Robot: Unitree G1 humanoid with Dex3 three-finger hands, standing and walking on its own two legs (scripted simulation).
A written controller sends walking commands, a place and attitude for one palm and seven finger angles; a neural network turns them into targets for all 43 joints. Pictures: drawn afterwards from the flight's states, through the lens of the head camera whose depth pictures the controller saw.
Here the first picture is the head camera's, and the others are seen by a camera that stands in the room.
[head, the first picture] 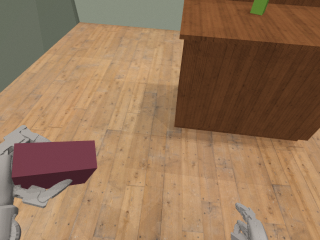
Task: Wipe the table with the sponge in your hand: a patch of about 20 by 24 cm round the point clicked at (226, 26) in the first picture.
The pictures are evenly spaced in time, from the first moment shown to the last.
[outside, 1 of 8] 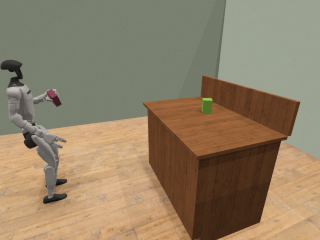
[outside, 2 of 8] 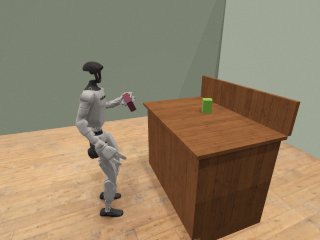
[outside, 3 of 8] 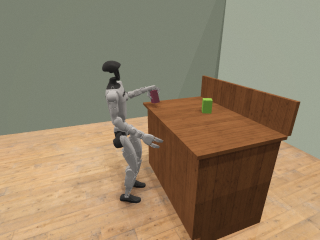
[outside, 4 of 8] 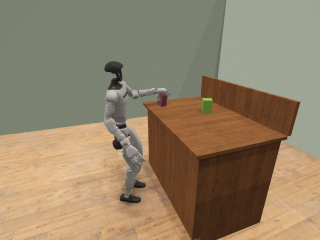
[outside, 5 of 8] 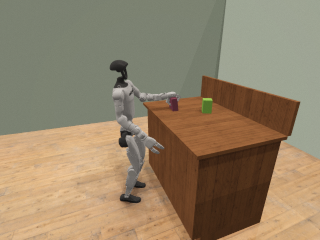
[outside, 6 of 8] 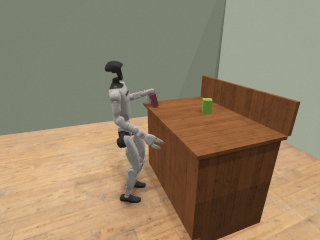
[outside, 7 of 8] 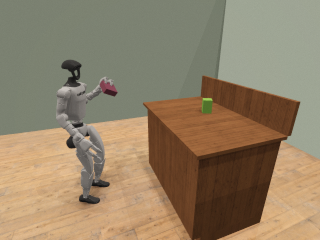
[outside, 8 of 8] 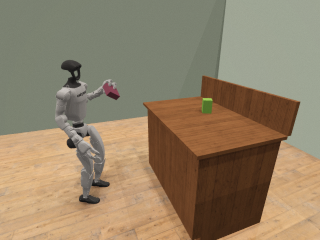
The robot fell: no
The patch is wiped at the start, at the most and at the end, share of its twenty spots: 0.00 0.95 0.95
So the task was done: yes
